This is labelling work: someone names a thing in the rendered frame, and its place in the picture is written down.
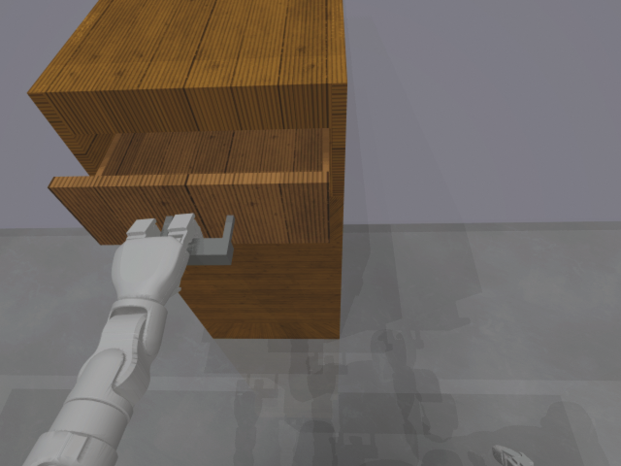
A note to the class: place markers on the drawer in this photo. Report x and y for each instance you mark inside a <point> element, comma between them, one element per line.
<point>275,182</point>

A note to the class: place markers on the left robot hand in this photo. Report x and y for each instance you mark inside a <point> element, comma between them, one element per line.
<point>149,266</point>

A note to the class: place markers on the left robot forearm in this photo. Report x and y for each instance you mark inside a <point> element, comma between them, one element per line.
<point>89,427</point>

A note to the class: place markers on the handle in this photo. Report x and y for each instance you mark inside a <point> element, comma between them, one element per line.
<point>208,251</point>

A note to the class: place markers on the right robot hand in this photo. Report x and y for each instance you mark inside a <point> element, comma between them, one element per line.
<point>509,457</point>

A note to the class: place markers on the cabinet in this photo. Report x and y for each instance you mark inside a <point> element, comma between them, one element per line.
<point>144,66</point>

